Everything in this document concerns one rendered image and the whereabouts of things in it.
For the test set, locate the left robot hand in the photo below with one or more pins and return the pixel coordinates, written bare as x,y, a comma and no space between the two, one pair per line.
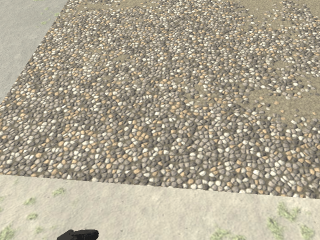
87,234

